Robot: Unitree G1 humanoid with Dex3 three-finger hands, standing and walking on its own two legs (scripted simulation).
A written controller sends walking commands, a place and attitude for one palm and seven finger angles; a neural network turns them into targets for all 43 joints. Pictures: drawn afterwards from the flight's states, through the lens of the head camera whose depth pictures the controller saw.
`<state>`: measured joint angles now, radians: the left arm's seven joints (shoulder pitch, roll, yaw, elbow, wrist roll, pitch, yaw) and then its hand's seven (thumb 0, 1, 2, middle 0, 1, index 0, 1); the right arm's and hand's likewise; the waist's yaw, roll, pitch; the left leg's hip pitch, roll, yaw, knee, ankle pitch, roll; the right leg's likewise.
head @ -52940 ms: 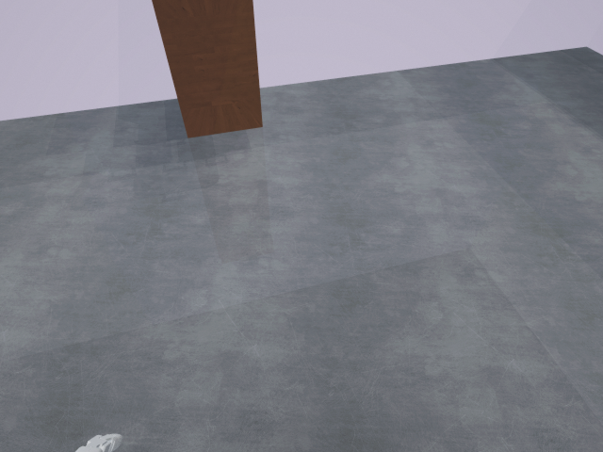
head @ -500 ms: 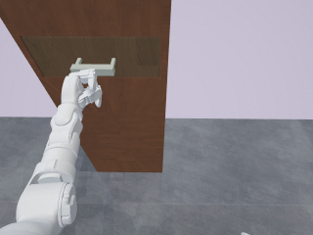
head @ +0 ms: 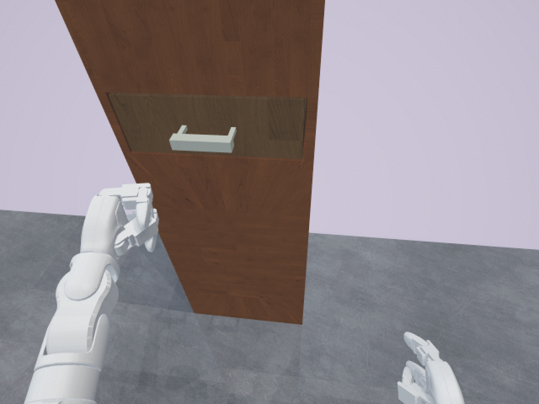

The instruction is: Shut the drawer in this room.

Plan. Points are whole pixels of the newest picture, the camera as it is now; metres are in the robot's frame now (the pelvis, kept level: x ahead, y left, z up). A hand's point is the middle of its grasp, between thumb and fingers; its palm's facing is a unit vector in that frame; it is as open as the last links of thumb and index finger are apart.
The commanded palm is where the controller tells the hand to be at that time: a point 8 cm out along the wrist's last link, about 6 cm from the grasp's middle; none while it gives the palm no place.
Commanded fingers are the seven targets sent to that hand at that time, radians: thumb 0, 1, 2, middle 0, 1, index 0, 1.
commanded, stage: draw the hand back to the body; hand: left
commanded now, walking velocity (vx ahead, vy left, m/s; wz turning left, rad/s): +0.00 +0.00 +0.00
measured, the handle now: (205, 136) +0.57 +0.18 +0.11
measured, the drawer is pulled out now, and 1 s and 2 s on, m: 0.00 0.00 0.00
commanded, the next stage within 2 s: step back with the hand held close in 0.78 s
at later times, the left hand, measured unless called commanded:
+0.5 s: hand (78, 284) +0.21 +0.24 +0.16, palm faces +0.36 -0.87 -0.34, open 3.3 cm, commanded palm +0.16 +0.28 +0.17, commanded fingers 0.00 0.90 0.90 -1.40 -1.60 -1.40 -1.60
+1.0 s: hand (31, 298) +0.18 +0.26 +0.18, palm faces +0.42 -0.81 -0.40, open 3.3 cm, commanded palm +0.13 +0.30 +0.18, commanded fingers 0.00 0.90 0.90 -1.40 -1.60 -1.40 -1.60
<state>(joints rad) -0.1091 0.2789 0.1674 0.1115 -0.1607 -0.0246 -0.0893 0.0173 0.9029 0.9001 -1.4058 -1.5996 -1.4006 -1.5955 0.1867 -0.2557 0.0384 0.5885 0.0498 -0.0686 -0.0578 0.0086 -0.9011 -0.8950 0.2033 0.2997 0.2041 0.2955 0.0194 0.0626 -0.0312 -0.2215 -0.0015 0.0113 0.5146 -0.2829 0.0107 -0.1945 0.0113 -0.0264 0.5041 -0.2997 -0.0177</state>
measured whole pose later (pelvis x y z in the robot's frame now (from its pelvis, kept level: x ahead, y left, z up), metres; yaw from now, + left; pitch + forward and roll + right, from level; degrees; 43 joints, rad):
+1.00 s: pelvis +0.00 +0.02 +0.01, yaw +0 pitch -3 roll -1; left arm 0.52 0.33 0.33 -0.47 -0.06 -0.14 0.11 0.02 0.89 0.90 -1.41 -1.60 -1.40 -1.59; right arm 0.18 -0.22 0.03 0.60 0.00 -0.06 -0.05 0.01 -0.90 -0.89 0.21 0.30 0.21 0.30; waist 0.05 0.07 0.01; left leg -0.14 -0.01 0.02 0.45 -0.25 0.03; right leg -0.09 0.01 -0.02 0.38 -0.23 0.00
